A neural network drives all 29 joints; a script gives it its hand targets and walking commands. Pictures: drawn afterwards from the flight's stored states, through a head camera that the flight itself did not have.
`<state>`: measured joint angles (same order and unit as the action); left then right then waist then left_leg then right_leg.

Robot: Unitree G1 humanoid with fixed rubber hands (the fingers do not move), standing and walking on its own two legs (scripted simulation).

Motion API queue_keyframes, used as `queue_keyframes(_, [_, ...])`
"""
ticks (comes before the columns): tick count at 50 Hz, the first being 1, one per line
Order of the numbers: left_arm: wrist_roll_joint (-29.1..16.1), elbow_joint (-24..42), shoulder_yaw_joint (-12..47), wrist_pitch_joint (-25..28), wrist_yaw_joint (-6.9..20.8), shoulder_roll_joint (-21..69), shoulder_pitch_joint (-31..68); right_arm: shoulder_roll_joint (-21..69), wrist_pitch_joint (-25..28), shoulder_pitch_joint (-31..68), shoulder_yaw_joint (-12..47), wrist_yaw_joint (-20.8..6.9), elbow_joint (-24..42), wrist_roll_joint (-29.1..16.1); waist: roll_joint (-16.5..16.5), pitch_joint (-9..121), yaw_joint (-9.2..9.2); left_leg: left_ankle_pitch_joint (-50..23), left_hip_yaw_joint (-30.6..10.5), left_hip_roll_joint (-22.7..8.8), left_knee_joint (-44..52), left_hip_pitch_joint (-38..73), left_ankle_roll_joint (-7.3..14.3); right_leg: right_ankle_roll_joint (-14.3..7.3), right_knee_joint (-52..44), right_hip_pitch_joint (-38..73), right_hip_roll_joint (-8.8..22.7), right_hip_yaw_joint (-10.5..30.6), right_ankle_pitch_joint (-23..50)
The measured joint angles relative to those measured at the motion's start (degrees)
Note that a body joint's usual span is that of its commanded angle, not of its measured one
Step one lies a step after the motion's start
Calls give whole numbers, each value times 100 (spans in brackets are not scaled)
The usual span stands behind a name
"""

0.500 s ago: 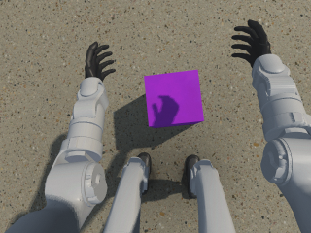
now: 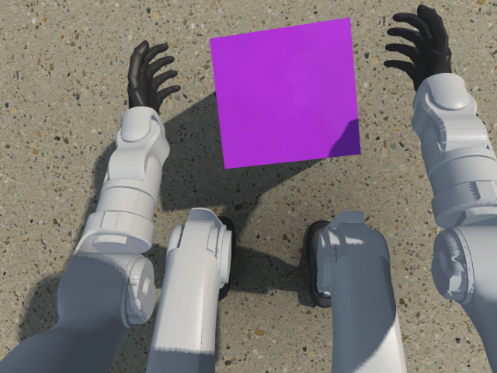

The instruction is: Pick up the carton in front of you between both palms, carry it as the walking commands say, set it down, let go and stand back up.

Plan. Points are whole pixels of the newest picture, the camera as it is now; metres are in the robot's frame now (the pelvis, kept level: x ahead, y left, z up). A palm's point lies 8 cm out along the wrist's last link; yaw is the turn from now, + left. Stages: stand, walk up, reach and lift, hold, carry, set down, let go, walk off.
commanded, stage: reach and lift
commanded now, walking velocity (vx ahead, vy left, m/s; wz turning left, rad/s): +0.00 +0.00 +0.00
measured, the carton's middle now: (282, 109) +0.48 -0.03 -0.33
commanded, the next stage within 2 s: none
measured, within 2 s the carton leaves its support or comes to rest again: leaves its support in 1.12 s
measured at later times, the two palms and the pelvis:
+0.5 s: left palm (168, 102) +0.49 +0.17 -0.25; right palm (382, 83) +0.51 -0.20 -0.27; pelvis -0.01 +0.00 -0.08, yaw +1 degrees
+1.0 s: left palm (189, 97) +0.50 +0.13 -0.24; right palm (367, 80) +0.51 -0.17 -0.25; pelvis -0.02 +0.00 -0.07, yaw +0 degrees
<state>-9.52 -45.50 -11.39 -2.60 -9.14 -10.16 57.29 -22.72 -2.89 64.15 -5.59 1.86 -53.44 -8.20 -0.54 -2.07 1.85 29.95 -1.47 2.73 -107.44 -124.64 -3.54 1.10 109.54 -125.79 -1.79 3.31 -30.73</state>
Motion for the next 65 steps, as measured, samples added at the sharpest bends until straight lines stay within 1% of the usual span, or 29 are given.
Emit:
queue_keyframes(8, [-103,-923,63,31,-33,-144,937,-171,69,967,170,-4,-1018,-202,-23,-736,-1,-97,7,24,-752,-397,-29,27,740,-393,-13,-2,107])
queue_keyframes(12, [-214,-1294,175,146,-36,-233,1298,-228,189,1316,325,31,-1358,-307,-63,-1145,-11,-118,22,35,-1053,-551,-37,28,1047,-549,-3,2,123])
queue_keyframes(14, [-358,-1497,372,179,-33,-397,1501,-282,256,1395,416,74,-1410,-383,-112,-1320,15,-111,17,61,-1192,-611,-52,22,1196,-606,16,-3,106])
queue_keyframes(18, [-792,-1595,627,290,-20,-605,1696,-323,349,1446,649,160,-1338,-498,-211,-1636,3,-62,37,105,-1421,-609,-74,-3,1466,-595,85,2,6])
queue_keyframes(23, [-951,-1624,716,321,-37,-569,1655,-273,346,1384,810,196,-1171,-524,-291,-1606,-23,49,52,133,-1565,-610,-75,-15,1634,-582,131,7,-143])
queue_keyframes(26, [-915,-1633,695,350,-55,-485,1595,-216,345,1357,816,203,-1176,-495,-280,-1488,-40,89,44,140,-1587,-613,-79,-18,1656,-581,137,0,-189])
queue_keyframes(34, [-615,-1747,516,413,-59,-299,1499,-85,369,1309,734,175,-1419,-436,-187,-1238,-25,91,11,110,-1485,-632,-77,-27,1521,-604,110,-33,-153])
queue_keyframes(39, [-668,-1755,664,433,-67,-252,1616,8,402,1428,863,192,-1471,-496,-197,-1278,-18,16,6,132,-1403,-638,-79,-21,1439,-603,118,-32,-86])
queue_keyframes(41, [-695,-1796,743,437,-70,-190,1744,75,427,1520,886,279,-1521,-500,-213,-1319,-21,-14,1,154,-1379,-635,-83,-17,1418,-592,126,-30,-65])
queue_keyframes(43, [-637,-1880,741,446,-105,-89,1903,129,442,1624,906,293,-1601,-476,-224,-1347,-25,-35,-8,171,-1365,-633,-89,-13,1402,-586,126,-32,-48])
queue_keyframes(44, [-597,-1929,663,453,-205,-53,1957,148,443,1673,908,331,-1656,-455,-227,-1354,-28,-40,-13,175,-1360,-633,-92,-10,1394,-586,120,-32,-41])
queue_keyframes(46, [-512,-2003,503,496,-297,-13,1998,183,454,1771,927,361,-1782,-423,-233,-1345,-35,-43,-23,178,-1353,-642,-96,-6,1380,-600,99,-32,-25])
queue_keyframes(49, [-303,-2056,136,462,-346,55,2045,242,383,1958,873,361,-1998,-293,-248,-1297,-39,-44,-37,189,-1376,-684,-106,7,1389,-655,48,-21,5])
queue_keyframes(50, [-197,-2060,31,408,-309,89,2076,279,325,2013,842,305,-2024,-232,-259,-1308,-48,-40,-42,201,-1399,-681,-112,10,1410,-652,42,-20,6])
queue_keyframes(52, [12,-2026,-227,276,-267,121,2086,313,199,2043,727,301,-2025,-87,-274,-1329,-61,-15,-55,225,-1461,-658,-127,10,1474,-628,39,-23,-21])
queue_keyframes(54, [137,-1933,-352,139,-240,143,2030,354,70,1982,637,312,-1930,2,-276,-1305,-61,28,-72,247,-1528,-649,-147,7,1540,-621,26,-28,-61])
queue_keyframes(57, [117,-1656,-358,-32,-234,168,1825,416,-76,1749,608,351,-1641,30,-274,-1197,-53,92,-105,292,-1612,-650,-187,11,1619,-628,-9,-27,-114])
queue_keyframes(62, [-48,-757,-353,-238,-272,298,1134,565,-331,1162,559,438,-791,3,-282,-901,-78,163,-184,392,-1639,-594,-280,88,1620,-584,-132,10,-137])
queue_keyframes(65, [28,-137,-453,-420,-285,465,640,698,-566,736,408,442,-204,71,-270,-647,-116,186,-220,411,-1553,-452,-289,151,1500,-445,-220,37,-125])
